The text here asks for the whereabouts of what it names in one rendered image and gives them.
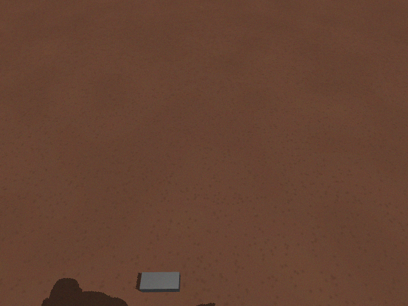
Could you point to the carton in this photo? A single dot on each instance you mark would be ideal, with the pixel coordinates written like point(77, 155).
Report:
point(160, 282)

